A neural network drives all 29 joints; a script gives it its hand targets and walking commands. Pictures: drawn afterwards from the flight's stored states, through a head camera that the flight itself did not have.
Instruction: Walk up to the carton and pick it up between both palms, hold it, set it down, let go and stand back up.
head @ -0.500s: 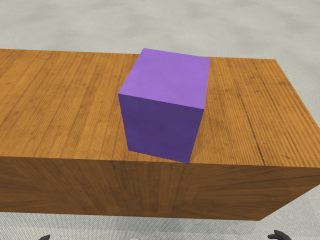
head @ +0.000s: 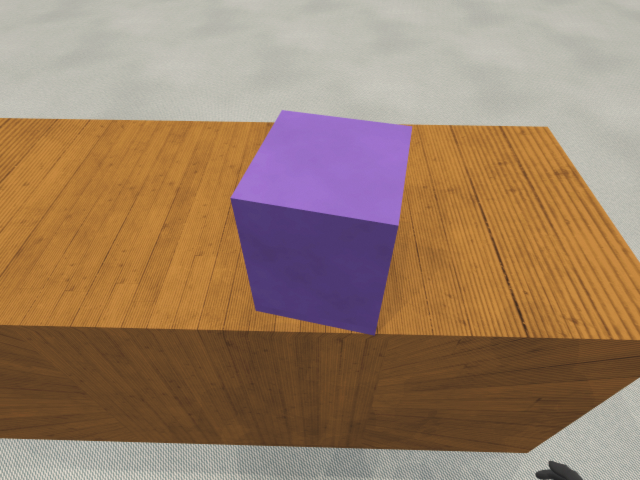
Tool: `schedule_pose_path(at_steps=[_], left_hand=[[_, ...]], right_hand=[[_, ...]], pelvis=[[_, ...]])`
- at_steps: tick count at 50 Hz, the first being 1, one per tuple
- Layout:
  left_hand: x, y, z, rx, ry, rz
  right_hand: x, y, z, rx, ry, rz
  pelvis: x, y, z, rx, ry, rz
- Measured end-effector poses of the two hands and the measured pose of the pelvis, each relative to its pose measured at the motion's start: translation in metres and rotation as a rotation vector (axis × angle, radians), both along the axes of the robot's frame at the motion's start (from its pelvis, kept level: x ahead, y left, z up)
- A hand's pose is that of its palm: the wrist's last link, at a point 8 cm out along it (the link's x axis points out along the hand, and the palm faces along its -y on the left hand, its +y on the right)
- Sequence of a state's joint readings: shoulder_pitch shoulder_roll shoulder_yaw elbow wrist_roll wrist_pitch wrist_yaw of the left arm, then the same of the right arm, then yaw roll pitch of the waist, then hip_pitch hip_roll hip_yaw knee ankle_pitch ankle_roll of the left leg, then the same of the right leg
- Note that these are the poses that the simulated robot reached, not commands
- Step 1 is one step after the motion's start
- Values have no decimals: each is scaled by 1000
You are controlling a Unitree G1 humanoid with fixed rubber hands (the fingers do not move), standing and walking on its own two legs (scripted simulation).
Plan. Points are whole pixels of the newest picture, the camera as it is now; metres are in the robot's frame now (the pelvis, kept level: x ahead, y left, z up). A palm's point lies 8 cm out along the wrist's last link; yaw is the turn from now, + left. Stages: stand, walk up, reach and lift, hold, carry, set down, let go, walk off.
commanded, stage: walk up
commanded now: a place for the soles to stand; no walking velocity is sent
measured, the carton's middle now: (329, 224) +0.49 -0.01 +0.04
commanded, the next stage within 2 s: reach and lift in 0.14 s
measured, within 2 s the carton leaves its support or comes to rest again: neither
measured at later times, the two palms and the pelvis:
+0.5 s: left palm out of the picture +0.16 +0.26 -0.06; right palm out of the picture +0.11 -0.31 -0.08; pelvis -0.02 -0.02 +0.01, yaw -1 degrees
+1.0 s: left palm (104, 463) +0.18 +0.26 -0.04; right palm out of the picture +0.14 -0.22 -0.03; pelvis -0.02 +0.02 +0.03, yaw -2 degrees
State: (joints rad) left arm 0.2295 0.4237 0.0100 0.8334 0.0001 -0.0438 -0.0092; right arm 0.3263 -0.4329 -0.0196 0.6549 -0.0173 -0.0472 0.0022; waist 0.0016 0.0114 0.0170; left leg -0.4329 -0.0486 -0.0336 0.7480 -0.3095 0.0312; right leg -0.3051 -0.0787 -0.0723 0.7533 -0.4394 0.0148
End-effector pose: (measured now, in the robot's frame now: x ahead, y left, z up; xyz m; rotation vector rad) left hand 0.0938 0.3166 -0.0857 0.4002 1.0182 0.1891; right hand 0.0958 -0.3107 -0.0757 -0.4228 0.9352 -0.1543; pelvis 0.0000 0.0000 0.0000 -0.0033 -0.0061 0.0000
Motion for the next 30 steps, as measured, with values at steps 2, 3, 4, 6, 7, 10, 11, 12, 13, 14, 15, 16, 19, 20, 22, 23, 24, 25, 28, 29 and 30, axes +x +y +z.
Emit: schedule_pose_path(at_steps=[2,3,4,6,7,10,11,12,13,14,15,16,19,20,22,23,24,25,28,29,30], left_hand=[[-1,2,-1,-3,4,1],[-1,3,-2,-5,4,1],[0,3,-3,-7,2,1],[1,2,-3,-9,-6,0],[1,1,-3,-10,-11,0],[8,-5,-6,-5,50,38],[14,-8,-6,-7,59,49],[21,-13,-5,-11,55,52],[29,-19,-3,-18,43,49],[37,-26,0,-27,25,42],[45,-32,3,-37,1,34],[53,-39,7,-48,-28,26],[69,-53,19,-73,-99,13],[71,-56,22,-78,-110,13],[71,-58,25,-85,-116,19],[70,-58,26,-88,-114,26],[69,-57,26,-90,-113,32],[67,-56,27,-91,-112,38],[61,-53,29,-97,-120,46],[59,-52,29,-100,-124,45],[58,-51,30,-103,-127,43]], right_hand=[[1,2,1,-2,-1,2],[1,3,2,-4,-4,3],[2,4,3,-5,-9,5],[1,3,4,-7,-17,7],[1,2,4,-8,-21,7],[-1,-6,-8,12,-28,5],[-1,-9,-12,22,-30,-4],[1,-10,-14,30,-38,-8],[3,-10,-15,37,-53,-7],[7,-9,-14,43,-73,-4],[9,-8,-13,49,-92,1],[11,-7,-12,56,-107,4],[12,-3,-9,70,-130,1],[12,-2,-8,72,-132,-5],[10,0,-5,73,-133,-17],[9,1,-4,74,-136,-22],[10,3,-2,75,-142,-25],[11,5,0,75,-150,-27],[18,14,9,77,-195,-27],[21,18,12,78,-212,-27],[23,21,15,80,-227,-27]], pelvis=[[1,2,0,-2,1,0],[1,3,0,-3,0,0],[1,4,0,-4,0,0],[0,3,0,-4,-5,0],[-1,2,0,-2,-8,1],[-8,-2,-5,4,-29,0],[-10,-4,-7,5,-39,0],[-13,-5,-8,5,-46,-1],[-15,-6,-9,4,-51,-3],[-16,-8,-9,4,-53,-6],[-17,-10,-8,4,-55,-8],[-18,-11,-8,6,-55,-8],[-20,-16,-4,13,-50,-9],[-21,-18,-3,15,-46,-9],[-23,-20,1,20,-39,-9],[-23,-21,3,21,-34,-10],[-24,-22,4,23,-30,-10],[-25,-23,6,24,-26,-10],[-27,-22,11,25,-13,-11],[-28,-22,12,24,-10,-11],[-28,-21,13,23,-7,-11]])
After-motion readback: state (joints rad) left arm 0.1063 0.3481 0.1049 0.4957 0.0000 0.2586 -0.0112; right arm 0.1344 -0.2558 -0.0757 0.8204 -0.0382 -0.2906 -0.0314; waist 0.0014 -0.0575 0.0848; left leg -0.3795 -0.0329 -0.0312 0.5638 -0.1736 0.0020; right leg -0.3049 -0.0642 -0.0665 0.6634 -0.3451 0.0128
